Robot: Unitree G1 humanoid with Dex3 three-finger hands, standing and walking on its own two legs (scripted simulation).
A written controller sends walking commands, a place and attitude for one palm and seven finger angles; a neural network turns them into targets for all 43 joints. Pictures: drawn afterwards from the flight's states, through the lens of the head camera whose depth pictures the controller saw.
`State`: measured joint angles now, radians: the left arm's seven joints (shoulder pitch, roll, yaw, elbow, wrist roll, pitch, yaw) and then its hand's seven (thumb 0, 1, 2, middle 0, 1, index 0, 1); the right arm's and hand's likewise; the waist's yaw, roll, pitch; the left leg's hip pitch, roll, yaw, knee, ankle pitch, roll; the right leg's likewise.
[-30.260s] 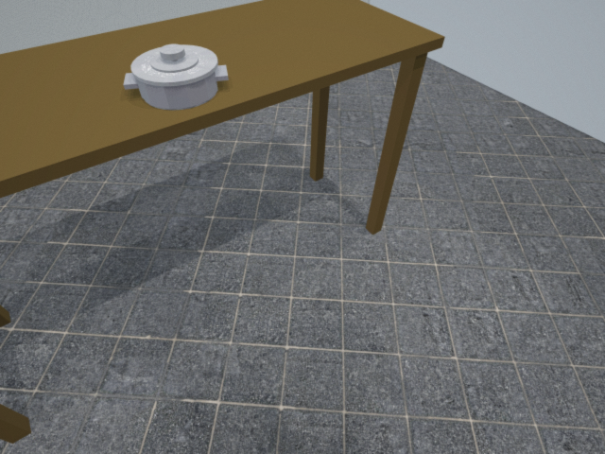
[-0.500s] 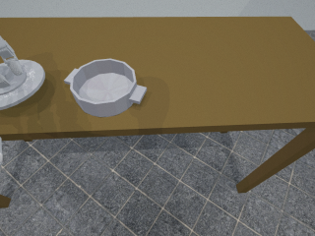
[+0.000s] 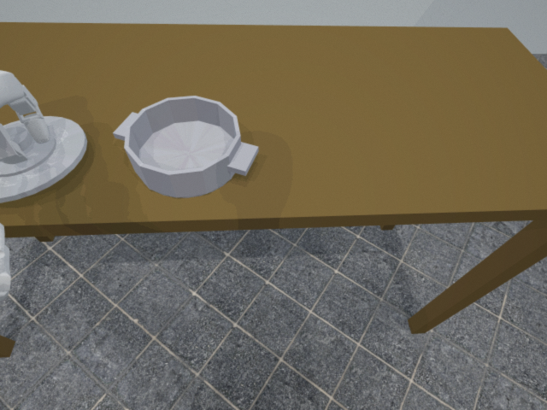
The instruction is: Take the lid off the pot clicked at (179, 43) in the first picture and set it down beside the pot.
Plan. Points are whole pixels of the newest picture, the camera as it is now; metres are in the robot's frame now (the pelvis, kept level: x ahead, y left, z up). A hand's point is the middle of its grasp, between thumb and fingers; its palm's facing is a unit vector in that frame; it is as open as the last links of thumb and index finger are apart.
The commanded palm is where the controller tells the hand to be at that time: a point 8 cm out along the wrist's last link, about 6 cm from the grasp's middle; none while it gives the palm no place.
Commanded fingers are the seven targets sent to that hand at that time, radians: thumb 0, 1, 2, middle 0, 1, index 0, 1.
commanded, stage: lower the lid onto the table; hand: left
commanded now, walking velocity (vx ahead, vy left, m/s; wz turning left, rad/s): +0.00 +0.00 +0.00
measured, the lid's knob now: (10, 141) +0.47 +0.34 +0.13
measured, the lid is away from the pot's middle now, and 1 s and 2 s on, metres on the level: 0.23 0.23 0.23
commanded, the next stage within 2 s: open the fingers wide in 0.16 s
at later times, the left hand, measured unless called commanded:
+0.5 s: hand (10, 151) +0.44 +0.33 +0.14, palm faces -0.40 -0.11 -0.91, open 7.0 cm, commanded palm +0.46 +0.33 +0.20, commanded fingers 0.00 0.37 0.95 -0.62 -1.03 -0.74 -1.04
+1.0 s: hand (5, 149) +0.45 +0.33 +0.14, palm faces -0.40 -0.10 -0.91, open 8.7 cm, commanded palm +0.47 +0.33 +0.20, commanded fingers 0.00 -0.06 0.83 -0.44 -0.73 -0.45 -0.73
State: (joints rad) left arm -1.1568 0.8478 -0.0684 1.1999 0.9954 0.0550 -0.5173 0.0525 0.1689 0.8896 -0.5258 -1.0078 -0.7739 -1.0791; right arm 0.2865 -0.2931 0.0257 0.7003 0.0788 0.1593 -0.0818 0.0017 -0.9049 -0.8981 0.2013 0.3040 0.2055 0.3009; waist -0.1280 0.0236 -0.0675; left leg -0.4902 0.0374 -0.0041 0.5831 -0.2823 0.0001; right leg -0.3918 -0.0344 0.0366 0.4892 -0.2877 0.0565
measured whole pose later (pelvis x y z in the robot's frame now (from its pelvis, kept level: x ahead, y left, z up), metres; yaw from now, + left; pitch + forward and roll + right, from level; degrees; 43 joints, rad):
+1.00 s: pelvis -0.01 +0.01 -0.01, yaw +0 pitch +12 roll -2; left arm -1.09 0.86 -0.06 1.09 1.00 -0.07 -0.47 0.00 0.09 0.86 -0.51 -0.85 -0.61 -0.89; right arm 0.28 -0.28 0.02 0.68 0.09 0.24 -0.08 0.00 -0.90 -0.90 0.20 0.30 0.21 0.30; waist -0.12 0.02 -0.08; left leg -0.58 0.04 -0.01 0.68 -0.31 0.01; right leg -0.48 -0.03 0.03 0.58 -0.32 0.05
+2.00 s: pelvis -0.01 +0.01 -0.01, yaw +1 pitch +11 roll -2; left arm -1.16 0.86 -0.08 1.04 0.99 -0.02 -0.51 0.00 -0.11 0.86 -0.47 -0.66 -0.47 -0.66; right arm 0.25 -0.28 0.03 0.66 0.09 0.24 -0.06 0.00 -0.91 -0.90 0.20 0.30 0.20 0.30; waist -0.11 0.03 -0.08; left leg -0.54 0.03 -0.02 0.65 -0.30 0.01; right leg -0.43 -0.04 0.03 0.53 -0.30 0.05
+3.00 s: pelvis +0.01 +0.00 +0.00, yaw +1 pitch +10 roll -1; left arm -1.25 0.93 -0.06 1.00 1.03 0.09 -0.56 0.00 -0.11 0.86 -0.47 -0.66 -0.47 -0.67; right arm 0.25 -0.29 0.03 0.65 0.09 0.24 -0.04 0.00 -0.91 -0.90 0.20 0.30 0.20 0.30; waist -0.10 0.04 -0.07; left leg -0.44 0.03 -0.01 0.52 -0.26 0.00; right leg -0.34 -0.04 0.03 0.44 -0.28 0.05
